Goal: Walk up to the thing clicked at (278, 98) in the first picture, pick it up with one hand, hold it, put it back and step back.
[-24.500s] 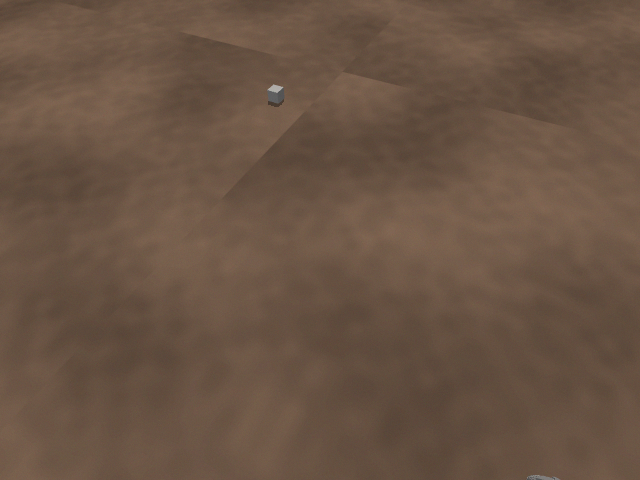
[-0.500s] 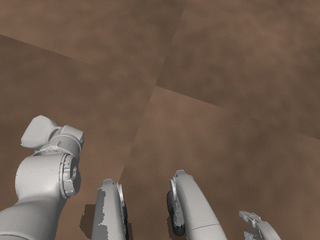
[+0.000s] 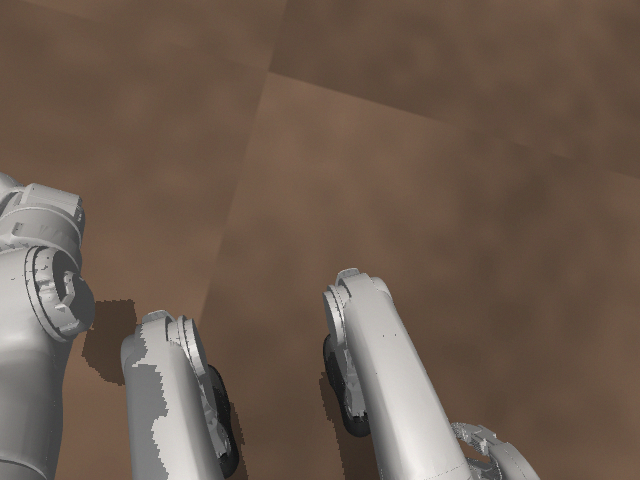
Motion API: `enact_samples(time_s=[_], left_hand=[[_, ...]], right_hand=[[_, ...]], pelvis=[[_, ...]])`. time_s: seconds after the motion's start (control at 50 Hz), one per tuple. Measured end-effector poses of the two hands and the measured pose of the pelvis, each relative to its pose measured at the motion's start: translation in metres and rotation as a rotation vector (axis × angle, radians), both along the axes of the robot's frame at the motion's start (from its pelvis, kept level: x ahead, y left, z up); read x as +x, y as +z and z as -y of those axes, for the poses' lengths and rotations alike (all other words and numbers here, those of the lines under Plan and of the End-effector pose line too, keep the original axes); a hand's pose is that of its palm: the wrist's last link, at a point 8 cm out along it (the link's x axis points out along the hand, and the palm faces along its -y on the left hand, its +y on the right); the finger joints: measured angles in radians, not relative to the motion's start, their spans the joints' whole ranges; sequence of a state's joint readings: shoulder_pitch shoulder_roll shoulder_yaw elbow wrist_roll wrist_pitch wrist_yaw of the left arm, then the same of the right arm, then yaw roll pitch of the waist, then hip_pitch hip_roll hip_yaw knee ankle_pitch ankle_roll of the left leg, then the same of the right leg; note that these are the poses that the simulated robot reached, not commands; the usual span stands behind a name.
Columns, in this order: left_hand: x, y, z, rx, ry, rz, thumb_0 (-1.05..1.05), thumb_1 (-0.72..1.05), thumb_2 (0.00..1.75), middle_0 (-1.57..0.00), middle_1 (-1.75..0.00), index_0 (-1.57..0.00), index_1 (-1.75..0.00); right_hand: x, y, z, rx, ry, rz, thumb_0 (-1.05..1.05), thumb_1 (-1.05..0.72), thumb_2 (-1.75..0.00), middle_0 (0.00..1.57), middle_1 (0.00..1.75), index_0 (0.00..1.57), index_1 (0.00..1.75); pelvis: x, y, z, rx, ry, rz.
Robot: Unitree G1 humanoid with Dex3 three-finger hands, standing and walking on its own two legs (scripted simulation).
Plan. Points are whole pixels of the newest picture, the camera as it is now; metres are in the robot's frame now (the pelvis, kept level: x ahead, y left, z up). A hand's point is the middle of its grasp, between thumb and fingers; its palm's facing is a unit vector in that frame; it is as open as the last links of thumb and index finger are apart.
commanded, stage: crouch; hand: left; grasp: from above
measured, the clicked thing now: (33, 233) +0.45 +0.31 -0.18
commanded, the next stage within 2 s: lower in 0.68 s
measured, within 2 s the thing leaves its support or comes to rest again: neither
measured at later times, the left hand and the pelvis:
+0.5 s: hand (64, 222) +0.47 +0.29 -0.21, palm faces -0.12 -0.41 -0.90, open 6.8 cm; pelvis +0.00 -0.01 -0.08, yaw -2 degrees
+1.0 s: hand (69, 227) +0.48 +0.29 -0.25, palm faces -0.14 -0.41 -0.90, open 6.8 cm; pelvis +0.00 +0.00 -0.10, yaw -4 degrees
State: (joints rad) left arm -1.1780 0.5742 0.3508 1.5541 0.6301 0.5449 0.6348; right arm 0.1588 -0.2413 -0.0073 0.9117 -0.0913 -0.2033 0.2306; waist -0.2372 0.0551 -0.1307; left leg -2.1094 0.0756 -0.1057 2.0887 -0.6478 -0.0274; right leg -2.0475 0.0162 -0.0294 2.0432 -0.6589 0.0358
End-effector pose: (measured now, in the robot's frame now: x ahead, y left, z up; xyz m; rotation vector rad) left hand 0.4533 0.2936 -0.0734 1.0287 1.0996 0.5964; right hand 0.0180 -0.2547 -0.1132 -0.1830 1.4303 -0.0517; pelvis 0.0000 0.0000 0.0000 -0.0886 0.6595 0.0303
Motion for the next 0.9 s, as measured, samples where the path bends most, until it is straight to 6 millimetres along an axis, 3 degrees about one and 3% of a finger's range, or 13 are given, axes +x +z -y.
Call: enact_samples(time_s=[0.22, 0.44, 0.68, 0.9], left_hand=[[0.01, -0.042, 0.002, 0.019, -0.031, -0.026, -0.04, 0.26, 0.27, -0.69, -0.42, -1.07, -0.45], [0.017, -0.076, 0.003, 0.021, -0.029, -0.021, -0.04, 0.26, 0.27, -0.69, -0.42, -1.07, -0.45], [0.022, -0.099, -0.001, 0.023, -0.017, -0.018, -0.04, 0.26, 0.27, -0.69, -0.42, -1.08, -0.45], [0.024, -0.11, -0.006, 0.018, -0.02, -0.024, -0.04, 0.25, 0.27, -0.7, -0.41, -1.08, -0.44]], right_hand=[[-0.012, -0.033, 0.015, -0.014, 0.031, -0.021, 0.0, -0.91, -0.89, 0.2, 0.3, 0.2, 0.3], [-0.029, -0.056, 0.023, 0.001, 0.069, -0.08, 0.0, -0.91, -0.89, 0.19, 0.3, 0.2, 0.3], [-0.034, -0.071, 0.015, 0.029, 0.09, -0.102, 0.0, -0.91, -0.89, 0.19, 0.3, 0.2, 0.3], [-0.036, -0.07, 0.01, 0.032, 0.107, -0.109, 0.0, -0.91, -0.89, 0.19, 0.3, 0.2, 0.3]], pelvis=[[-0.002, -0.042, 0.002, 0.004, -0.009, 0.005], [-0.003, -0.071, 0.005, 0.004, -0.025, 0.031], [-0.003, -0.089, 0.004, -0.012, -0.035, 0.049], [-0.002, -0.094, 0.001, -0.03, -0.036, 0.062]])
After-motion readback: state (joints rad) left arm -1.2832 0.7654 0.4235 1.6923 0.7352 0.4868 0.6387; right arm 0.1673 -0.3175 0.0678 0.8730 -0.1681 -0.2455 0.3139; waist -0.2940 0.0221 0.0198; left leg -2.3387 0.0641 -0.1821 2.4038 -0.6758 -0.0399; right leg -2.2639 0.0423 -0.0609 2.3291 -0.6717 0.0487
